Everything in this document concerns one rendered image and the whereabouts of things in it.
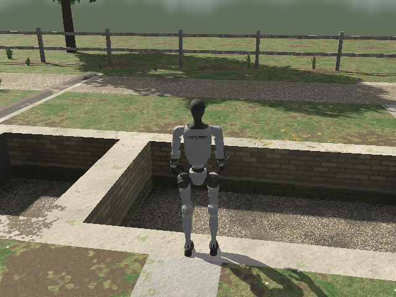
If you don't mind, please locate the robot right hand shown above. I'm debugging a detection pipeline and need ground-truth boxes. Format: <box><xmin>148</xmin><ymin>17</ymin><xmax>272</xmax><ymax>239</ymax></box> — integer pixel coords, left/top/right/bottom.
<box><xmin>210</xmin><ymin>162</ymin><xmax>225</xmax><ymax>173</ymax></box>

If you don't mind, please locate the left robot forearm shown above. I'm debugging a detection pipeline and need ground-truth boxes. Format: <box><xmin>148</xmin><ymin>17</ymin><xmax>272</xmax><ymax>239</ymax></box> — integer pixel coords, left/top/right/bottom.
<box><xmin>170</xmin><ymin>151</ymin><xmax>178</xmax><ymax>168</ymax></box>

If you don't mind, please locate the robot left shin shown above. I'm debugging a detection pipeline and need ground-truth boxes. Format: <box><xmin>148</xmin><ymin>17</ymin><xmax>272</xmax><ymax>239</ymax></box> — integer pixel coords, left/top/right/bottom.
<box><xmin>182</xmin><ymin>205</ymin><xmax>192</xmax><ymax>248</ymax></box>

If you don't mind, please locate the robot left upper arm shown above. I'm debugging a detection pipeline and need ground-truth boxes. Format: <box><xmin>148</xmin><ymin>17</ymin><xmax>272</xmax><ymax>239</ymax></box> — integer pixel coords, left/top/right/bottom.
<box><xmin>171</xmin><ymin>126</ymin><xmax>184</xmax><ymax>159</ymax></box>

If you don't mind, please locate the left robot thigh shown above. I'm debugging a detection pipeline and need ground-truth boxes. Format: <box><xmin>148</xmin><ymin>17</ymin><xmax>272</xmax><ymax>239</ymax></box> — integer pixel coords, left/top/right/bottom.
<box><xmin>177</xmin><ymin>173</ymin><xmax>193</xmax><ymax>216</ymax></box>

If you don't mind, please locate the right robot forearm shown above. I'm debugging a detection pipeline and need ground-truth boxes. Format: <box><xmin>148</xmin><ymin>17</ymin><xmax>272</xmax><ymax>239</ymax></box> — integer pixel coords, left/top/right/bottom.
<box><xmin>217</xmin><ymin>150</ymin><xmax>225</xmax><ymax>166</ymax></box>

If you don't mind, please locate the robot left hand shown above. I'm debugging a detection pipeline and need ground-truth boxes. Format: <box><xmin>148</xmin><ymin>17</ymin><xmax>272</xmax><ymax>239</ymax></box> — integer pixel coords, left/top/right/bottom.
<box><xmin>170</xmin><ymin>165</ymin><xmax>184</xmax><ymax>176</ymax></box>

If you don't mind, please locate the robot right upper arm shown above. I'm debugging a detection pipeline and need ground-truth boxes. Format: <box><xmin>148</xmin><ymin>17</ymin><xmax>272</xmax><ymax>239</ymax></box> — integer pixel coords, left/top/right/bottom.
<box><xmin>210</xmin><ymin>126</ymin><xmax>225</xmax><ymax>159</ymax></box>

